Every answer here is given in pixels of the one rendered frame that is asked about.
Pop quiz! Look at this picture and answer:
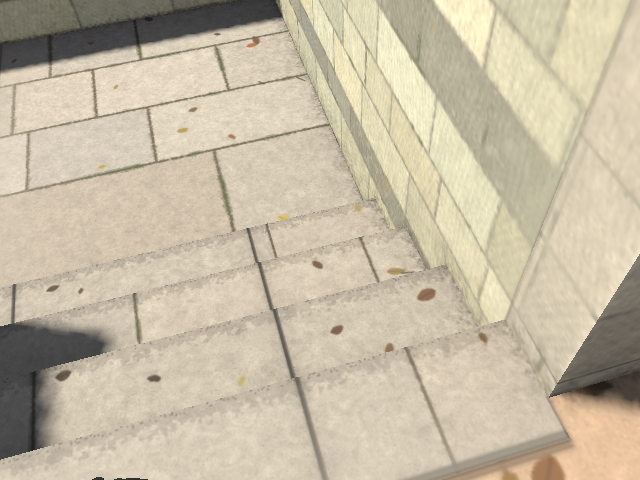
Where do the stairs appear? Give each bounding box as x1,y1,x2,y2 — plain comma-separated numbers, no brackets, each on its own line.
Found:
0,198,478,460

